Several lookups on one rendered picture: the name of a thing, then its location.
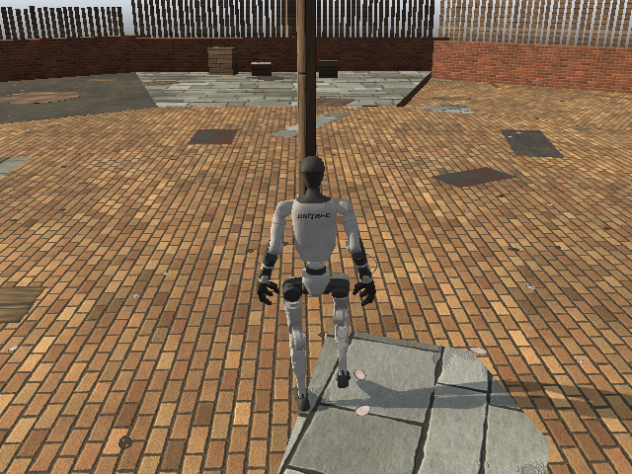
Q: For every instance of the humanoid robot torso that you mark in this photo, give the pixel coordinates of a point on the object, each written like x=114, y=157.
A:
x=314, y=230

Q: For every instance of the robot right thigh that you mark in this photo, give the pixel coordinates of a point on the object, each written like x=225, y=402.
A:
x=340, y=289

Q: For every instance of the right robot forearm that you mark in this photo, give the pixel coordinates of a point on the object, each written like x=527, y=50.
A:
x=362, y=265

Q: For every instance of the left robot forearm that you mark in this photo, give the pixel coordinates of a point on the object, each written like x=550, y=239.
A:
x=268, y=265

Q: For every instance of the robot left hand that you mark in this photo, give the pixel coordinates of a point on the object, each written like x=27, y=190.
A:
x=262, y=290

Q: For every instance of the robot right hand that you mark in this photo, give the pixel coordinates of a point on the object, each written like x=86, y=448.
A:
x=369, y=291

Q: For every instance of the robot left upper arm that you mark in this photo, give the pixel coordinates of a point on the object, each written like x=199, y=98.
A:
x=283, y=209

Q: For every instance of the robot right upper arm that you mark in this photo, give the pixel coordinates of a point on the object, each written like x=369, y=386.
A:
x=345, y=208

